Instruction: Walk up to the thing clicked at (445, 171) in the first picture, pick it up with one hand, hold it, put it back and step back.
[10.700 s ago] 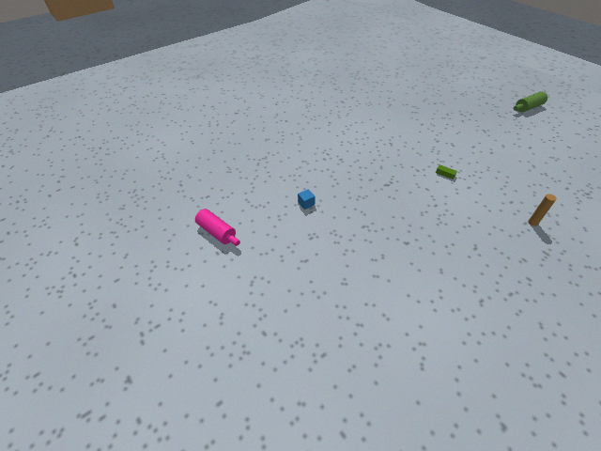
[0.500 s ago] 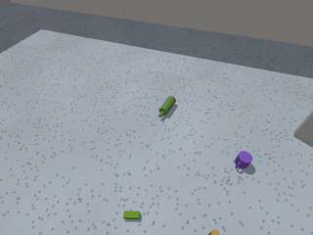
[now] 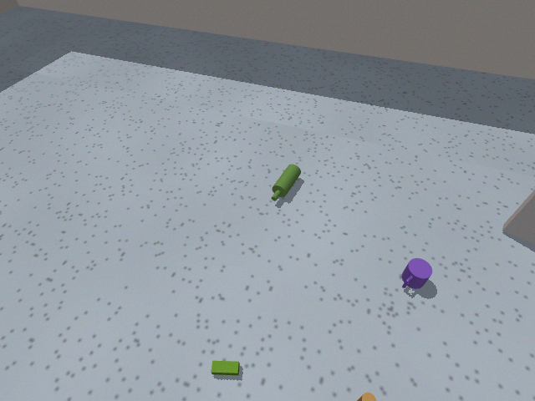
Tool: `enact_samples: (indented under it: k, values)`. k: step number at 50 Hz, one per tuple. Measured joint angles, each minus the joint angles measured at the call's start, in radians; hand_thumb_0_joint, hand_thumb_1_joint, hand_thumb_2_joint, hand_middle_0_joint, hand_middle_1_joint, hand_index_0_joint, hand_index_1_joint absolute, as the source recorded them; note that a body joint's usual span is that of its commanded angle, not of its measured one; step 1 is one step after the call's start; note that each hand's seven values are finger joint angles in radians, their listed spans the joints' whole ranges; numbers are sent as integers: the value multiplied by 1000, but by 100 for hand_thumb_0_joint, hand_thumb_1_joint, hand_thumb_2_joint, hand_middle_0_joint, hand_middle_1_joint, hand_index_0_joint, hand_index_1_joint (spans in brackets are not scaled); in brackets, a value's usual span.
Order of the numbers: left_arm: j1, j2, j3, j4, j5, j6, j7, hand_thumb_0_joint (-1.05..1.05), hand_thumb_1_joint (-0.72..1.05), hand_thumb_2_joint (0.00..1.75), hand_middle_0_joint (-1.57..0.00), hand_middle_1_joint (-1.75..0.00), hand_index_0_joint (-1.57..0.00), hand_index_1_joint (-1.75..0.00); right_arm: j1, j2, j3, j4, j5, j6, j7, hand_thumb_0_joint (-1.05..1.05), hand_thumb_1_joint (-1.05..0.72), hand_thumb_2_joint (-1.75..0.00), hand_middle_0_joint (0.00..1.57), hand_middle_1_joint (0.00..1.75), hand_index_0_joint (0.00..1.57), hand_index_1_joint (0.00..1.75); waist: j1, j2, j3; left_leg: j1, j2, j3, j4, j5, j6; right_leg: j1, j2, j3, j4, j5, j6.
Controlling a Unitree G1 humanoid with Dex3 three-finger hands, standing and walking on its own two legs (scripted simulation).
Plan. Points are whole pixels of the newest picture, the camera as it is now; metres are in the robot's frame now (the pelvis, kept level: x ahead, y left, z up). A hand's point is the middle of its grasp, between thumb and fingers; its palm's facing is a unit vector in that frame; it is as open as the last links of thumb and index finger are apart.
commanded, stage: stand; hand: left
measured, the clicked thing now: (225, 368) +0.36 +0.19 -0.77
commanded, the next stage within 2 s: walk up in 0.72 s
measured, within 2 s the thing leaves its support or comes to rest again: neither
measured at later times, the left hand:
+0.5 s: hand out of the picture +0.06 +0.25 -0.16, palm faces -0.03 -0.94 -0.34, open 7.4 cm
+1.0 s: hand out of the picture +0.05 +0.24 -0.17, palm faces -0.04 -0.92 -0.39, open 7.4 cm
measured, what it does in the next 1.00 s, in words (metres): stands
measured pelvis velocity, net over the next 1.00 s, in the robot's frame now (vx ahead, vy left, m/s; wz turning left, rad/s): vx -0.03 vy -0.04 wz -0.03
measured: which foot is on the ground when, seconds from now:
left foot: down 0.00-1.00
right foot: down 0.00-1.00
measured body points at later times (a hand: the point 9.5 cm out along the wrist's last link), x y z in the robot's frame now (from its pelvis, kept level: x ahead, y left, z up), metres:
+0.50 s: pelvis +0.00 +0.00 +0.00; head +0.01 +0.00 +0.45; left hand +0.07 +0.30 -0.13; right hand +0.08 -0.30 -0.13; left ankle -0.01 +0.13 -0.75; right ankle -0.01 -0.14 -0.75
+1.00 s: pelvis -0.03 -0.04 -0.02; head +0.01 -0.04 +0.43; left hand +0.06 +0.29 -0.14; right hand +0.06 -0.37 -0.14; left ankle -0.01 +0.12 -0.75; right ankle -0.04 -0.14 -0.75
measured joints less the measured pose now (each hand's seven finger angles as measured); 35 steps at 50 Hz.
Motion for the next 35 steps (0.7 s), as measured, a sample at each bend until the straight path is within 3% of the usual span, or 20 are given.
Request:
enact_samples:
  k: [35]
  values:
    - [4, 2, -2, -2, 1, -2, 0, 1, 90, 90, -20, -30, -20, -30, 1, 1, -3, 2, 0, 1, 2, 1, -90, -90, 20, 30, 21, 30, -2, -4, -1, -2, 1, 2, 2, 0, 1, -2, 1, 3, -2, 3, 1]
